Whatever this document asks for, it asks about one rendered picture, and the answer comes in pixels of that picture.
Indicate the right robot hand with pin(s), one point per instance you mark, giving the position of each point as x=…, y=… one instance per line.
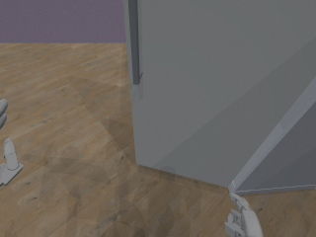
x=248, y=224

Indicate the handle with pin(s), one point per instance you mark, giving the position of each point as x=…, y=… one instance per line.
x=134, y=40

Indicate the left robot hand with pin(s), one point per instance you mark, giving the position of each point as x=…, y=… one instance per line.
x=10, y=169

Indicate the fridge door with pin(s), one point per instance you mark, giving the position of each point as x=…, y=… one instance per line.
x=217, y=78

